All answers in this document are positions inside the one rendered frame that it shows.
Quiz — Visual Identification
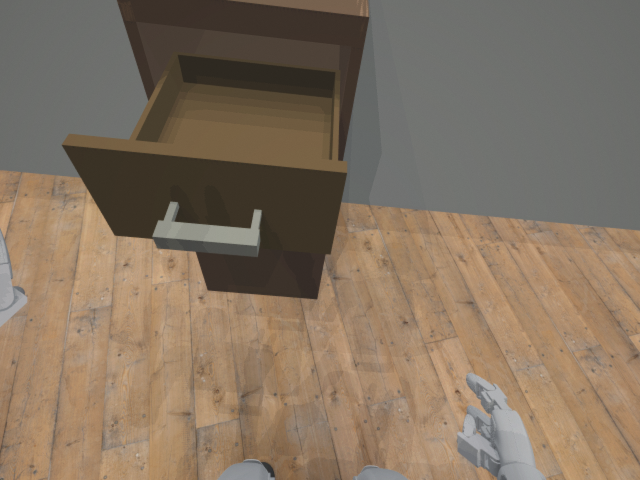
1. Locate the right robot hand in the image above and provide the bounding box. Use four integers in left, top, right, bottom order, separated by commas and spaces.
457, 373, 536, 478

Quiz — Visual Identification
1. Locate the left robot hand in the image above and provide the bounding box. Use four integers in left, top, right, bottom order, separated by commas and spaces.
0, 229, 27, 327

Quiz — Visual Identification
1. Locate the left robot foot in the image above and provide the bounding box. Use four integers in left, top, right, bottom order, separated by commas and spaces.
261, 462, 275, 477

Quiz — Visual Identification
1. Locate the left robot shin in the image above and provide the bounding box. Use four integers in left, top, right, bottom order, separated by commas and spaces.
242, 459, 268, 472

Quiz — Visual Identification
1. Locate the cabinet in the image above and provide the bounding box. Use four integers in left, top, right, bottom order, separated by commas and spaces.
117, 0, 369, 299

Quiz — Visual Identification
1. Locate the drawer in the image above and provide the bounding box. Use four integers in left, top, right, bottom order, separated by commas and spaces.
62, 51, 347, 255

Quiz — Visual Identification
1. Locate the handle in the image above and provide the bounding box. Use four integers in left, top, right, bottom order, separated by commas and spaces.
152, 202, 262, 257

